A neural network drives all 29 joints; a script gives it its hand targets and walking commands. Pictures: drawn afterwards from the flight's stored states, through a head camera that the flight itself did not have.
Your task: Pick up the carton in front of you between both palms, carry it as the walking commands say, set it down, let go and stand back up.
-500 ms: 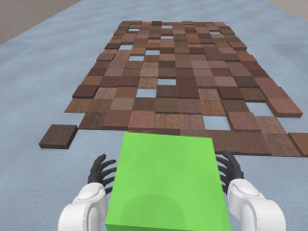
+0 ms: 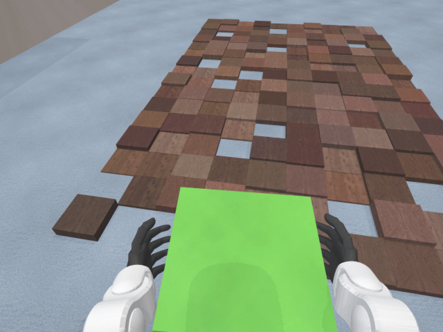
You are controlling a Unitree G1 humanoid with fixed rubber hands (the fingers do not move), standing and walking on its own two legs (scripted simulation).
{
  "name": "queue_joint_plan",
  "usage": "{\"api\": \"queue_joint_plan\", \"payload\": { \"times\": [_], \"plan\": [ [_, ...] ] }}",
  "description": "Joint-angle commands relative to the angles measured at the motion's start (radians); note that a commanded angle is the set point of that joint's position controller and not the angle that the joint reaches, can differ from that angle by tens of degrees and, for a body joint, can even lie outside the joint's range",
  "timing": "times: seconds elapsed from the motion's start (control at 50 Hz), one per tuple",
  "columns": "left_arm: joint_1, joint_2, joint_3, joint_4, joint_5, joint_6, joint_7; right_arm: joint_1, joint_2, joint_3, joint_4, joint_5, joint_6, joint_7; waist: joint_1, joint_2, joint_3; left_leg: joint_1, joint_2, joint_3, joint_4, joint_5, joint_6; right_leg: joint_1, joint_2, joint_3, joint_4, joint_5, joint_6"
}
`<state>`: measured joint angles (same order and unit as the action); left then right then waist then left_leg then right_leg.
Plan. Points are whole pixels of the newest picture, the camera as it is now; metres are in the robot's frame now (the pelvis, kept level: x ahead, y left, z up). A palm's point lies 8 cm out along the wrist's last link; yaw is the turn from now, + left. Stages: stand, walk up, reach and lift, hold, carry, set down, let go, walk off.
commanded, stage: carry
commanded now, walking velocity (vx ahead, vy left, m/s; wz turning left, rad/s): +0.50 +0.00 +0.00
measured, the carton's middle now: (237, 282) +0.23 +0.01 +0.01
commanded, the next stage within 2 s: none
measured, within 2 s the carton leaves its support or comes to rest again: neither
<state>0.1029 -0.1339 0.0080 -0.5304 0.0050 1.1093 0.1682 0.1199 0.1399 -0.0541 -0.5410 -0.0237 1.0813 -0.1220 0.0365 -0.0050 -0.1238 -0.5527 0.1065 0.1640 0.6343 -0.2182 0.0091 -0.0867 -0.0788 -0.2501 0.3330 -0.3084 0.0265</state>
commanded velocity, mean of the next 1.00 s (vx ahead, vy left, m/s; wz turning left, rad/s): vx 0.50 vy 0.00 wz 0.00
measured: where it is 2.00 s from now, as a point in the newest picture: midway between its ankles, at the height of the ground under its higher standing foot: (238, 151)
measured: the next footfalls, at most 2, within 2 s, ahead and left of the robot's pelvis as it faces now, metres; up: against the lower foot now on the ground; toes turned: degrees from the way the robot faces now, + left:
left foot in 0.06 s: +0.22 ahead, +0.11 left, +0.00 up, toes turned +12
right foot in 0.56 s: +0.53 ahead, -0.08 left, +0.00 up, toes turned -9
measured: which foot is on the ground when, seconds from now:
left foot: up 0.00-0.04, down 0.06-0.58, up 0.60-0.90, down 0.92-1.00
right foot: down 0.00-0.10, up 0.12-0.54, down 0.56-1.00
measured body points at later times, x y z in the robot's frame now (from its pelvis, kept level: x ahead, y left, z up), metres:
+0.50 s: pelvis +0.33 +0.01 -0.01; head +0.35 +0.03 +0.44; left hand +0.68 +0.17 +0.12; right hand +0.68 -0.15 +0.13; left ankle +0.18 +0.10 -0.74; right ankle +0.46 -0.10 -0.71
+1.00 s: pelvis +0.73 +0.00 -0.02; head +0.80 -0.01 +0.43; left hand +1.10 +0.13 +0.10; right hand +1.09 -0.18 +0.10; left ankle +0.76 +0.07 -0.73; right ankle +0.53 -0.08 -0.65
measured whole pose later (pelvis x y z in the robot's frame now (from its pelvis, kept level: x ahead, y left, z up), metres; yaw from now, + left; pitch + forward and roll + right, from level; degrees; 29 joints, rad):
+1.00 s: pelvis +0.73 +0.00 -0.02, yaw -1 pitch +8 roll +2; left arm -0.50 -0.14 0.30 -0.27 0.00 1.08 0.20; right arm -0.55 0.15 -0.28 -0.21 -0.02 1.07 -0.19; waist -0.06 -0.01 0.00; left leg -0.51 -0.03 0.16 0.68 -0.32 0.10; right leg -0.30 -0.01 -0.05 1.08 -0.43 -0.04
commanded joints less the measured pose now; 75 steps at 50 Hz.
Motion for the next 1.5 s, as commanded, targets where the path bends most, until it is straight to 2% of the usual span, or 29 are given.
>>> {"api": "queue_joint_plan", "payload": {
  "times": [0.0, 0.02, 0.04, 0.06, 0.14, 0.4, 0.48, 0.5, 0.52, 0.54, 0.62, 0.8, 0.86, 0.88, 0.9, 0.92, 0.94, 1.02, 1.1, 1.16, 1.18, 1.2, 1.22, 1.24, 1.26, 1.3, 1.42, 1.46, 1.48],
  "plan": [
    [-0.399, -0.588, -0.550, -0.148, -0.184, -0.018, -0.026, -0.298, 0.558, 0.535, -0.053, 0.162, 0.018, -0.007, -0.050, -0.091, -0.087, 0.384, -0.083, 0.115, -0.122, 0.041, 0.015, -0.114, -0.123, 0.031, 0.113, 0.219, -0.072],
    [-0.446, -0.550, -0.536, -0.131, -0.167, -0.005, -0.013, -0.314, 0.542, 0.513, -0.037, 0.164, 0.025, -0.012, -0.077, 0.018, -0.125, 0.524, 0.012, -0.001, -0.193, -0.091, 0.064, -0.205, -0.080, -0.024, 0.336, 0.231, -0.049],
    [-0.476, -0.544, -0.529, -0.154, -0.167, -0.002, -0.001, -0.346, 0.496, 0.502, -0.045, 0.170, 0.024, -0.024, -0.085, 0.310, -0.160, 0.641, 0.213, -0.416, -0.370, -0.268, 0.140, -0.412, 0.059, -0.016, 0.626, -0.003, 0.005],
    [-0.508, -0.534, -0.531, -0.163, -0.186, 0.002, 0.007, -0.365, 0.492, 0.470, -0.044, 0.183, 0.024, -0.029, -0.076, 0.346, -0.198, 0.730, 0.314, -0.645, -0.432, -0.205, 0.220, -0.577, 0.070, 0.111, 0.803, -0.204, 0.001],
    [-0.598, -0.566, -0.448, -0.034, -0.150, -0.020, 0.035, -0.574, 0.514, 0.496, -0.054, 0.222, 0.009, -0.032, -0.075, 0.069, -0.191, 0.607, 0.246, -0.395, -0.372, 0.083, 0.142, -0.580, -0.048, 0.234, 0.854, -0.041, -0.053],
    [-1.108, -0.515, -0.317, 0.265, -0.093, -0.092, 0.095, -1.067, 0.514, 0.378, 0.348, 0.215, -0.060, -0.065, -0.102, 0.163, -0.070, 0.567, 0.101, -0.018, -0.363, 0.317, 0.129, -0.535, 0.045, 0.042, 0.313, 0.266, -0.078],
    [-1.222, -0.469, -0.266, 0.329, -0.134, -0.085, 0.099, -1.152, 0.479, 0.295, 0.419, 0.157, -0.054, -0.117, 0.006, 0.128, -0.240, 0.527, 0.077, 0.052, 0.006, 0.623, 0.089, -0.166, 0.127, -0.017, 0.264, 0.152, -0.136],
    [-1.235, -0.461, -0.242, 0.364, -0.164, -0.082, 0.099, -1.190, 0.439, 0.273, 0.417, 0.156, -0.041, -0.128, 0.072, 0.006, -0.336, 0.385, 0.016, 0.063, 0.284, 0.452, 0.052, 0.087, 0.085, 0.079, 0.220, 0.147, -0.152],
    [-1.246, -0.471, -0.242, 0.363, -0.186, -0.081, 0.104, -1.221, 0.454, 0.268, 0.397, 0.168, -0.038, -0.136, 0.070, -0.288, -0.389, 0.053, -0.111, 0.031, 0.591, 0.049, 0.006, 0.317, -0.206, 0.558, 0.126, 0.269, -0.250],
    [-1.315, -0.487, -0.248, 0.316, -0.203, -0.089, 0.104, -1.270, 0.504, 0.287, 0.364, 0.195, -0.037, -0.132, 0.069, -0.384, -0.459, -0.170, -0.181, -0.104, 0.777, -0.270, 0.012, 0.470, -0.299, 0.838, 0.040, 0.387, -0.345],
    [-1.450, -0.597, -0.304, 0.212, -0.295, -0.100, 0.075, -1.370, 0.534, 0.230, 0.316, 0.216, -0.034, -0.135, 0.056, -0.065, -0.418, -0.290, -0.045, -0.206, 0.821, -0.187, 0.060, 0.361, -0.226, 0.555, 0.128, 0.495, -0.284],
    [-1.207, -0.619, -0.334, 0.066, -0.246, -0.076, 0.030, -1.180, 0.573, 0.329, 0.218, 0.140, -0.035, -0.103, 0.065, -0.130, -0.349, -0.220, -0.140, 0.020, 0.219, 0.063, 0.070, 0.357, -0.075, 0.228, 0.170, 0.983, -0.153],
    [-1.165, -0.621, -0.359, 0.154, -0.220, -0.043, 0.012, -1.096, 0.589, 0.363, 0.287, 0.146, 0.002, -0.073, -0.042, -0.180, -0.358, 0.220, -0.244, 0.136, -0.115, 0.239, 0.078, 0.203, -0.011, 0.075, 0.375, 1.166, -0.123],
    [-1.131, -0.606, -0.338, 0.235, -0.193, -0.030, 0.009, -1.120, 0.601, 0.368, 0.279, 0.157, 0.004, -0.064, -0.139, -0.201, -0.382, 0.444, -0.178, 0.078, -0.162, 0.335, 0.101, 0.049, -0.001, 0.072, 0.556, 0.992, -0.089],
    [-1.146, -0.605, -0.343, 0.208, -0.186, -0.027, 0.005, -1.099, 0.586, 0.383, 0.279, 0.157, 0.013, -0.053, -0.188, 0.007, -0.445, 0.773, -0.006, -0.187, -0.089, 0.637, 0.205, -0.269, 0.039, 0.141, 0.815, 0.527, -0.065],
    [-1.137, -0.622, -0.341, 0.256, -0.158, -0.022, 0.004, -1.109, 0.576, 0.387, 0.336, 0.161, 0.020, -0.050, -0.152, 0.275, -0.510, 0.971, 0.243, -0.602, -0.043, 0.979, 0.349, -0.580, 0.194, 0.215, 1.132, -0.175, -0.040],
    [-1.131, -0.606, -0.309, 0.282, -0.138, -0.019, 0.011, -1.163, 0.587, 0.395, 0.302, 0.181, 0.016, -0.050, -0.157, 0.255, -0.593, 1.007, 0.248, -0.718, -0.088, 0.765, 0.394, -0.655, 0.150, 0.297, 1.309, -0.207, -0.073],
    [-1.302, -0.648, -0.267, 0.110, -0.149, -0.092, 0.043, -1.323, 0.767, 0.552, 0.179, 0.342, -0.029, -0.017, -0.202, -0.055, -0.364, 1.044, 0.203, -0.522, -0.102, 0.658, 0.286, -1.072, 0.066, 0.298, 1.279, -0.292, -0.080],
    [-1.080, -0.491, -0.197, 0.234, -0.042, -0.096, 0.086, -1.184, 0.632, 0.481, 0.222, 0.347, -0.045, -0.043, -0.135, 0.053, -0.262, 0.602, 0.076, -0.251, -0.250, 0.534, 0.162, -0.628, 0.042, 0.167, 0.608, -0.051, -0.084],
    [-1.068, -0.521, -0.216, 0.267, -0.002, -0.075, 0.081, -1.170, 0.630, 0.459, 0.281, 0.298, -0.036, -0.032, -0.038, 0.277, -0.336, 0.471, 0.037, -0.079, -0.041, 0.894, 0.091, -0.235, 0.126, 0.097, 0.372, 0.209, -0.096],
    [-1.121, -0.522, -0.227, 0.275, -0.006, -0.077, 0.073, -1.117, 0.640, 0.443, 0.362, 0.285, -0.022, -0.028, -0.011, 0.136, -0.330, 0.460, -0.014, -0.006, 0.139, 0.866, 0.065, -0.133, 0.188, 0.013, 0.182, 0.360, -0.085],
    [-1.117, -0.576, -0.243, 0.267, -0.050, -0.076, 0.063, -1.135, 0.643, 0.427, 0.313, 0.272, -0.031, -0.031, 0.056, 0.082, -0.366, 0.318, -0.037, -0.011, 0.306, 0.628, 0.042, 0.102, 0.124, 0.060, 0.129, 0.497, -0.107],
    [-1.142, -0.593, -0.285, 0.265, -0.081, -0.077, 0.059, -1.126, 0.662, 0.402, 0.358, 0.226, -0.027, -0.039, 0.049, -0.084, -0.407, 0.023, -0.117, -0.073, 0.566, -0.118, 0.009, 0.382, -0.082, 0.391, 0.187, 0.804, -0.212],
    [-1.118, -0.561, -0.282, 0.273, -0.090, -0.079, 0.061, -1.081, 0.648, 0.375, 0.381, 0.213, -0.016, -0.042, 0.026, -0.291, -0.535, -0.105, -0.187, -0.149, 0.842, -0.346, 0.001, 0.476, -0.311, 0.755, 0.198, 1.046, -0.331],
    [-1.140, -0.617, -0.324, 0.286, -0.132, -0.068, 0.056, -1.092, 0.632, 0.354, 0.362, 0.187, -0.017, -0.050, 0.051, -0.232, -0.526, -0.220, -0.156, -0.215, 0.975, -0.325, 0.012, 0.507, -0.302, 0.776, 0.175, 0.841, -0.386],
    [-1.196, -0.703, -0.361, 0.200, -0.199, -0.087, 0.035, -1.132, 0.667, 0.339, 0.299, 0.176, -0.035, -0.058, 0.106, -0.120, -0.389, -0.500, -0.115, -0.231, 0.972, -0.421, 0.026, 0.544, -0.198, 0.666, 0.180, 0.727, -0.294],
    [-1.199, -0.711, -0.482, 0.192, -0.274, -0.120, 0.004, -0.919, 0.565, 0.216, 0.425, -0.005, -0.086, -0.091, 0.031, -0.069, -0.334, 0.023, -0.126, -0.056, 0.065, -0.215, 0.008, 0.146, -0.059, 0.325, 0.101, 0.694, -0.186],
    [-1.135, -0.752, -0.492, 0.263, -0.281, -0.123, -0.019, -1.017, 0.593, 0.270, 0.312, 0.026, -0.105, -0.073, -0.146, -0.153, -0.435, 0.552, -0.198, 0.056, -0.068, 0.076, 0.049, -0.100, -0.031, 0.190, 0.343, 0.883, -0.125],
    [-1.224, -0.773, -0.517, 0.207, -0.297, -0.133, -0.023, -0.982, 0.637, 0.262, 0.373, 0.028, -0.106, -0.068, -0.213, 0.064, -0.456, 0.808, -0.120, -0.046, -0.105, 0.139, 0.074, -0.320, 0.004, 0.152, 0.602, 0.523, -0.092]
  ]
}}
